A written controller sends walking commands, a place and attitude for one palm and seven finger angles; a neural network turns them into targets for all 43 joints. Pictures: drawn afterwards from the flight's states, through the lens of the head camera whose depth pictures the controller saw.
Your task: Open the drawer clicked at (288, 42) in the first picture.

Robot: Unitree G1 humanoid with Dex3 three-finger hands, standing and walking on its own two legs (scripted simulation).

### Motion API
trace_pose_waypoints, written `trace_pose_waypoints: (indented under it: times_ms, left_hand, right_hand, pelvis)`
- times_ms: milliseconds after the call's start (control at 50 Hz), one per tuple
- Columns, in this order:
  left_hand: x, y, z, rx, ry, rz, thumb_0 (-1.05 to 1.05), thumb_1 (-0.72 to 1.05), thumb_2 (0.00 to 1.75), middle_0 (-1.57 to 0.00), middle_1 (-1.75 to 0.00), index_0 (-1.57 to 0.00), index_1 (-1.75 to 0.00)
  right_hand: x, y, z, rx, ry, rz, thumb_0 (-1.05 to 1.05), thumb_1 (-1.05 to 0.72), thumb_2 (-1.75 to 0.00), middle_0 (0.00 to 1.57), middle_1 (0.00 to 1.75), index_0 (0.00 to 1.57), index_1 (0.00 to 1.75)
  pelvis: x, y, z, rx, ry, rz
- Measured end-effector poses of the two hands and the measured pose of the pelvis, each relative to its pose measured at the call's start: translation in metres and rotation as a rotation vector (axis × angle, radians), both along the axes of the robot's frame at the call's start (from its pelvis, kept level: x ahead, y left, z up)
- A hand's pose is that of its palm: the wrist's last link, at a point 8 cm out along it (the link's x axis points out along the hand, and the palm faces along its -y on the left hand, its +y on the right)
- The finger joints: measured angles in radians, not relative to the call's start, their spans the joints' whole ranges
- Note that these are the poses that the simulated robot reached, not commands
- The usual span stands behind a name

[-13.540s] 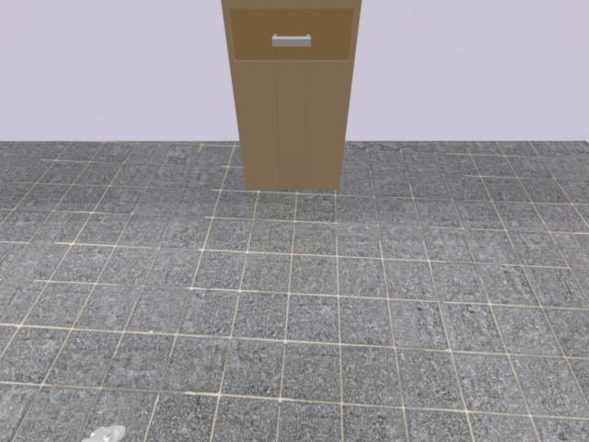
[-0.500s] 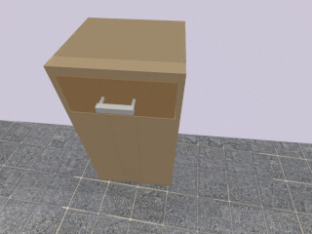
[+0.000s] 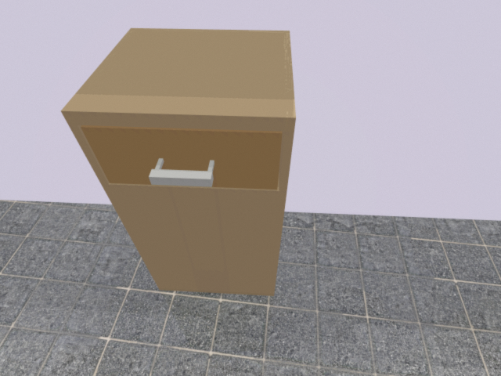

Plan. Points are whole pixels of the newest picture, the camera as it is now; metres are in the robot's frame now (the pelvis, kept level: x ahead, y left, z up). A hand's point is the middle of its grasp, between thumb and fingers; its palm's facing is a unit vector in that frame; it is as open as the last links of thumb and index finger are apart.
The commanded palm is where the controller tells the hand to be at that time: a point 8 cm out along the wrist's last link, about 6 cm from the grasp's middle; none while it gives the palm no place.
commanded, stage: look again from close up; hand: left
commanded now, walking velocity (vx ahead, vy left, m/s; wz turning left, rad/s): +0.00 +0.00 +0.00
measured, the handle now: (183, 170) +0.54 +0.19 -0.01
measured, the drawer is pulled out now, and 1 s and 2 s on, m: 0.00 0.00 0.00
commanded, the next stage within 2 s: raise the hand with hooked fingers in 0.20 s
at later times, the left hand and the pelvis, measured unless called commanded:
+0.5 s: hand (122, 369) +0.15 +0.22 -0.07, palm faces -0.04 -0.76 -0.65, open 7.5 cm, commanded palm +0.12 +0.21 -0.04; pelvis +0.00 +0.01 -0.01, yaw +0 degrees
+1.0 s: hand (115, 321) +0.20 +0.22 +0.00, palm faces +0.16 -0.10 -0.98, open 10.2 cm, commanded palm +0.17 +0.22 +0.04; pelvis -0.03 -0.01 -0.04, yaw +1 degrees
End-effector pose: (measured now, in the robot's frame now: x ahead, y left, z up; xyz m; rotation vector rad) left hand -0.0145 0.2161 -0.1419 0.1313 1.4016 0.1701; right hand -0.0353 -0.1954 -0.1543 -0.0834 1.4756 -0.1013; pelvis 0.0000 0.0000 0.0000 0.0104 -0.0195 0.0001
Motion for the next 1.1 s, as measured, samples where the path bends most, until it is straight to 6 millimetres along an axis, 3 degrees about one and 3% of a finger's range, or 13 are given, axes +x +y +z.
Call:
trace_pose_waypoints:
  times_ms: [160, 340, 400, 460, 540, 600, 640, 700, 800, 860, 920, 1000, 1100]
  left_hand:
    - [0.000, -0.006, -0.002, -0.017, 0.019, 0.007, 0.01, 0.91, 0.89, -0.20, -0.30, -0.20, -0.30]
    - [0.005, -0.011, -0.002, -0.013, 0.016, -0.045, 0.02, 0.92, 0.89, -0.20, -0.30, -0.20, -0.30]
    - [0.047, 0.021, 0.037, 0.173, -0.223, -0.135, 0.08, 0.96, 0.89, -0.21, -0.31, -0.21, -0.31]
    - [0.106, 0.038, 0.088, 0.362, -0.481, -0.255, 0.08, 0.93, 0.87, -0.21, -0.33, -0.21, -0.33]
    - [0.184, 0.016, 0.149, 0.627, -0.818, -0.560, 0.06, 0.85, 0.85, -0.21, -0.37, -0.20, -0.37]
    - [0.211, -0.017, 0.170, 0.770, -0.991, -0.735, 0.04, 0.78, 0.82, -0.21, -0.40, -0.20, -0.40]
    - [0.210, -0.036, 0.167, 0.803, -1.042, -0.816, 0.03, 0.73, 0.81, -0.21, -0.43, -0.21, -0.43]
    - [0.188, -0.049, 0.150, 0.821, -1.034, -0.899, 0.01, 0.65, 0.78, -0.22, -0.47, -0.22, -0.47]
    - [0.142, -0.027, 0.129, 0.972, -0.884, -0.972, 0.00, 0.51, 0.73, -0.24, -0.55, -0.24, -0.55]
    - [0.136, -0.002, 0.138, 1.126, -0.838, -0.984, 0.00, 0.43, 0.70, -0.26, -0.59, -0.25, -0.59]
    - [0.151, 0.014, 0.160, 1.234, -0.872, -0.953, 0.00, 0.36, 0.67, -0.27, -0.64, -0.27, -0.64]
    - [0.184, 0.008, 0.192, 1.227, -0.964, -0.895, 0.00, 0.26, 0.63, -0.27, -0.70, -0.27, -0.70]
    - [0.211, -0.010, 0.204, 1.128, -0.973, -0.973, 0.00, 0.16, 0.58, -0.27, -0.77, -0.27, -0.77]
  right_hand:
    - [0.001, 0.005, 0.000, 0.004, 0.013, -0.008, 0.00, -0.91, -0.90, 0.20, 0.30, 0.20, 0.30]
    - [0.024, -0.002, 0.002, -0.027, -0.043, 0.006, 0.01, -0.91, -0.90, 0.20, 0.30, 0.20, 0.30]
    - [0.047, -0.024, 0.008, -0.111, -0.239, -0.018, 0.04, -0.94, -0.90, 0.20, 0.30, 0.20, 0.30]
    - [0.087, -0.043, 0.014, -0.153, -0.448, -0.027, 0.04, -0.94, -0.90, 0.20, 0.30, 0.20, 0.30]
    - [0.153, -0.058, 0.032, -0.171, -0.710, 0.045, 0.03, -0.93, -0.90, 0.20, 0.30, 0.19, 0.29]
    - [0.194, -0.060, 0.052, -0.163, -0.829, 0.088, 0.02, -0.92, -0.90, 0.20, 0.30, 0.19, 0.29]
    - [0.215, -0.059, 0.064, -0.146, -0.855, 0.118, 0.02, -0.91, -0.90, 0.20, 0.30, 0.19, 0.29]
    - [0.239, -0.052, 0.076, -0.120, -0.850, 0.191, 0.01, -0.91, -0.90, 0.20, 0.30, 0.19, 0.29]
    - [0.265, -0.032, 0.073, -0.078, -0.830, 0.296, 0.01, -0.90, -0.90, 0.20, 0.30, 0.19, 0.30]
    - [0.270, -0.016, 0.059, -0.040, -0.820, 0.327, 0.01, -0.90, -0.90, 0.20, 0.30, 0.19, 0.30]
    - [0.265, -0.002, 0.043, 0.004, -0.798, 0.338, 0.01, -0.90, -0.90, 0.20, 0.30, 0.20, 0.30]
    - [0.241, 0.010, 0.029, 0.050, -0.737, 0.294, 0.01, -0.90, -0.90, 0.20, 0.30, 0.20, 0.30]
    - [0.200, 0.002, 0.026, 0.045, -0.632, 0.208, 0.01, -0.90, -0.90, 0.20, 0.30, 0.20, 0.30]
  pelvis:
    - [0.005, 0.002, 0.000, 0.002, 0.004, -0.001]
    - [0.010, 0.003, -0.002, -0.007, 0.014, -0.013]
    - [0.010, 0.006, -0.005, 0.005, 0.016, -0.028]
    - [0.006, 0.009, -0.008, 0.010, 0.032, -0.010]
    - [-0.005, 0.012, -0.016, 0.015, 0.083, 0.000]
    - [-0.010, 0.010, -0.023, 0.026, 0.120, -0.029]
    - [-0.011, 0.006, -0.026, 0.038, 0.142, -0.053]
    - [-0.015, -0.001, -0.032, 0.049, 0.158, -0.063]
    - [-0.019, -0.010, -0.041, 0.039, 0.162, -0.044]
    - [-0.023, -0.012, -0.047, 0.030, 0.160, -0.020]
    - [-0.027, -0.013, -0.050, 0.019, 0.147, 0.004]
    - [-0.031, -0.011, -0.045, 0.014, 0.126, 0.016]
    - [-0.028, -0.008, -0.030, 0.026, 0.108, -0.017]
